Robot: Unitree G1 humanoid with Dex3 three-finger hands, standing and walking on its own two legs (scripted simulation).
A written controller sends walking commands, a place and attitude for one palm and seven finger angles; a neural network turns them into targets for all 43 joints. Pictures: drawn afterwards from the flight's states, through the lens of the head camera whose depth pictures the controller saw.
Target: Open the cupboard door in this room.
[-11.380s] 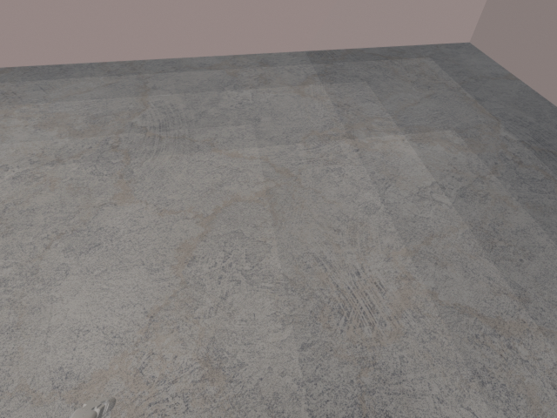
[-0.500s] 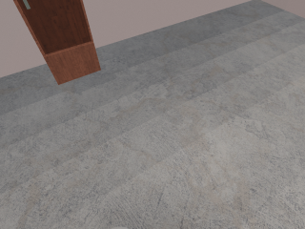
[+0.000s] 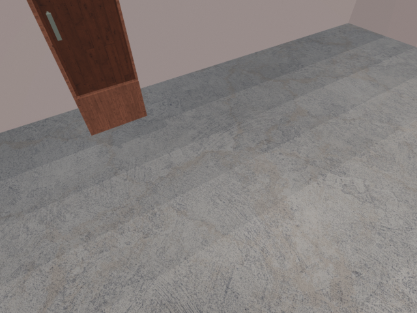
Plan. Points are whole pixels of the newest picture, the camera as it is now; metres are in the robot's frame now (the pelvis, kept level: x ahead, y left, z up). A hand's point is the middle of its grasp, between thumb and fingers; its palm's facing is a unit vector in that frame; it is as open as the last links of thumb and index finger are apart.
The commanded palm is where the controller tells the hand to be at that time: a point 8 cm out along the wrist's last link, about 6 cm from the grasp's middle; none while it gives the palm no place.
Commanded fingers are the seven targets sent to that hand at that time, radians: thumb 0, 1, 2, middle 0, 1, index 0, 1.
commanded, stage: stand and wait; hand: left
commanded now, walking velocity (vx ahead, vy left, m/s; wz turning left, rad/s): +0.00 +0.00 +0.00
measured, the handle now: (53, 25) +1.37 +0.89 +0.00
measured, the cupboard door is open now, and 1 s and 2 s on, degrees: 0 0 0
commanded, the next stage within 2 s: turn or walk to find it in 0.14 s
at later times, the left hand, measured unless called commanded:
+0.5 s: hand out of the picture -0.01 +0.18 -0.19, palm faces +0.21 -0.96 -0.18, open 7.3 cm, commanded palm none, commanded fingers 0.00 0.90 0.90 -0.20 -0.30 -0.20 -0.30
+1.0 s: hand out of the picture +0.03 +0.20 -0.14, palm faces +0.35 -0.90 -0.26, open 7.4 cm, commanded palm none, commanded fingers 0.00 0.90 0.90 -0.20 -0.30 -0.20 -0.30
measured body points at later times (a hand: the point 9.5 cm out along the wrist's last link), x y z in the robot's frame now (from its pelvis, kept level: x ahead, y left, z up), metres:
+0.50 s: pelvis -0.02 +0.00 -0.01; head +0.00 +0.01 +0.44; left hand -0.02 +0.23 -0.18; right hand -0.03 -0.24 -0.16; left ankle -0.03 +0.10 -0.73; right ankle +0.00 -0.12 -0.74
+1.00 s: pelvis -0.01 -0.03 +0.00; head +0.01 -0.04 +0.45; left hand +0.01 +0.25 -0.12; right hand +0.12 -0.25 -0.16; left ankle -0.02 +0.10 -0.73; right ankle +0.01 -0.14 -0.73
